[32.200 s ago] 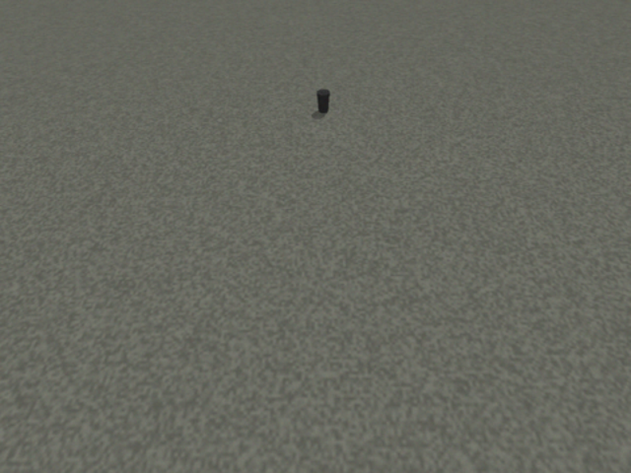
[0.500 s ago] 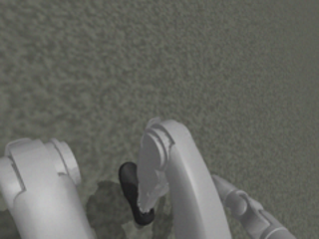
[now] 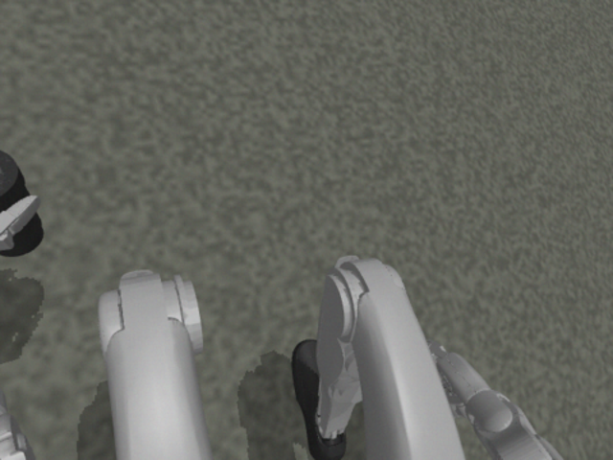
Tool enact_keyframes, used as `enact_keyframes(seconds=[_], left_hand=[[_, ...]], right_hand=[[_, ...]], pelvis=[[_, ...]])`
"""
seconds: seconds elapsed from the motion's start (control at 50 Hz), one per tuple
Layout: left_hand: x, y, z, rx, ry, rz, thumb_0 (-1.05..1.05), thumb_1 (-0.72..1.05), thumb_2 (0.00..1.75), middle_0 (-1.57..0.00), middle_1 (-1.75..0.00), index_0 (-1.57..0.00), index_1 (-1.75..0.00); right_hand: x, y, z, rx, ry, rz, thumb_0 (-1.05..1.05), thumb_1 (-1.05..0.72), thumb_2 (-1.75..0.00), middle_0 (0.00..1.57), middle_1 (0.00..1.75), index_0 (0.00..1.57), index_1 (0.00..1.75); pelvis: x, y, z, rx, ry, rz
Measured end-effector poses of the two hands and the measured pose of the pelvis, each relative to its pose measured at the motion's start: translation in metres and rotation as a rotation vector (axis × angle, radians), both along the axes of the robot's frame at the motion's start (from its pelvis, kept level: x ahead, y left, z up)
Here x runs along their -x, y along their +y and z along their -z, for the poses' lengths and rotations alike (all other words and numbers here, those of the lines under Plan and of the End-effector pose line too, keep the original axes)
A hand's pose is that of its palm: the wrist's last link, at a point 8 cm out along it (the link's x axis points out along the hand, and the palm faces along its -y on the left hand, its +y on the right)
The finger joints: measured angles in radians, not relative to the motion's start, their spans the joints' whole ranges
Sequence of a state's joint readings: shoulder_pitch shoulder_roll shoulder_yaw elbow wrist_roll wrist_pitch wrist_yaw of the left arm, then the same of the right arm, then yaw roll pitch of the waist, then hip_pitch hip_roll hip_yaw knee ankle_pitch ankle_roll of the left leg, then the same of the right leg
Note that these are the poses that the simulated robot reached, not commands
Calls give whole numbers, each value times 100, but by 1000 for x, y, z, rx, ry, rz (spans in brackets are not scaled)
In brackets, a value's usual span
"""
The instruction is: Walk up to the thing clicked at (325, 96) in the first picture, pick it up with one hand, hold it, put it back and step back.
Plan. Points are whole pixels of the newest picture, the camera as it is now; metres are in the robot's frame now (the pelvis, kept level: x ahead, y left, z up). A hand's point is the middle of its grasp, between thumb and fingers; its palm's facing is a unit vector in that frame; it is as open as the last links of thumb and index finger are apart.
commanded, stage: settle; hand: left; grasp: from the side
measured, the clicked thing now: out of the picture +0.40 +0.34 -0.13
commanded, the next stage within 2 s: lift in 1.18 s
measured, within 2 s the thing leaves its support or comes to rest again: neither
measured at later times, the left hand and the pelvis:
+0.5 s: hand out of the picture +0.41 +0.32 -0.02, palm faces +0.35 -0.93 -0.06, open 7.0 cm; pelvis +0.01 -0.01 +0.02, yaw +4 degrees
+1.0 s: hand out of the picture +0.41 +0.31 +0.02, palm faces +0.34 -0.94 -0.06, open 6.9 cm; pelvis +0.01 -0.02 +0.05, yaw +6 degrees
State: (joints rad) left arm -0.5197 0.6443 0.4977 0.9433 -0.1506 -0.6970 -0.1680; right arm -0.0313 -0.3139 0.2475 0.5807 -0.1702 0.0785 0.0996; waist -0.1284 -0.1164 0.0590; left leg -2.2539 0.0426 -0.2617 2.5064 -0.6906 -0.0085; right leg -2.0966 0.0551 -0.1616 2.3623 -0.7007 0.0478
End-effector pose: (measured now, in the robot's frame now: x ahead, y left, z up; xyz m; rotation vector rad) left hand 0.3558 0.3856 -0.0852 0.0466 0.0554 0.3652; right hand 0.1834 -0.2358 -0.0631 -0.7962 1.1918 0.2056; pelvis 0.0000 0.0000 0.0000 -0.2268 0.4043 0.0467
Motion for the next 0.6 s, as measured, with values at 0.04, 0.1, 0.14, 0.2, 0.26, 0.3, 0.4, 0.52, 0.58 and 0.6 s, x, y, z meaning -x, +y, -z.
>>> enact_keyframes(seconds=[0.04, 0.1, 0.14, 0.2, 0.26, 0.3, 0.4, 0.52, 0.58, 0.6], left_hand=[[2, -2, -6, 2, 2, 2, 8, -13, 88, -68, -92, -106, -113], [3, -5, -15, -1, 8, 0, 8, -13, 87, -68, -93, -106, -113], [3, -7, -22, -6, 6, -2, 8, -13, 87, -68, -93, -106, -113], [1, -9, -34, -12, -8, -5, 8, -13, 87, -68, -93, -106, -113], [-3, -10, -43, -15, -8, -4, 8, -13, 87, -68, -93, -107, -113], [-6, -11, -49, -22, -7, 1, 9, -13, 87, -68, -93, -107, -113], [-11, -16, -60, -17, -4, 6, 9, -13, 87, -68, -93, -107, -114], [-13, -21, -69, -5, 1, 5, 9, -13, 87, -68, -93, -107, -114], [-13, -24, -73, -6, 3, 8, 9, -13, 88, -68, -93, -107, -114], [-13, -24, -74, -6, 5, 8, 9, -13, 88, -69, -93, -107, -114]], right_hand=[[-3, -1, 1, -16, -5, 12, 0, -88, -89, 21, 30, 20, 30], [-6, -3, 3, -35, -9, 29, 0, -88, -89, 20, 30, 20, 30], [-7, -5, 5, -46, -10, 42, 0, -88, -89, 20, 30, 20, 30], [-5, -9, 8, -60, -6, 68, 0, -88, -89, 20, 30, 20, 30], [-2, -13, 12, -72, -1, 96, 0, -88, -89, 20, 30, 20, 30], [2, -16, 13, -77, 5, 116, 0, -88, -89, 20, 30, 20, 30], [13, -23, 16, -87, 28, 163, 0, -88, -89, 20, 30, 20, 30], [24, -28, 16, -92, 42, 206, 0, -88, -89, 20, 30, 20, 30], [26, -29, 14, -94, 41, 220, 0, -88, -89, 20, 30, 20, 30], [26, -30, 13, -96, 39, 223, 0, -88, -89, 20, 30, 20, 30]], pelvis=[[-1, -1, -3, -9, 13, -6], [-3, -4, -7, -23, 32, -12], [-4, -6, -9, -31, 42, -16], [-5, -8, -11, -43, 58, -22], [-6, -9, -13, -53, 71, -25], [-7, -10, -15, -58, 78, -26], [-8, -12, -19, -70, 97, -29], [-9, -13, -24, -83, 113, -32], [-9, -14, -27, -87, 118, -34], [-9, -14, -28, -89, 120, -34]])
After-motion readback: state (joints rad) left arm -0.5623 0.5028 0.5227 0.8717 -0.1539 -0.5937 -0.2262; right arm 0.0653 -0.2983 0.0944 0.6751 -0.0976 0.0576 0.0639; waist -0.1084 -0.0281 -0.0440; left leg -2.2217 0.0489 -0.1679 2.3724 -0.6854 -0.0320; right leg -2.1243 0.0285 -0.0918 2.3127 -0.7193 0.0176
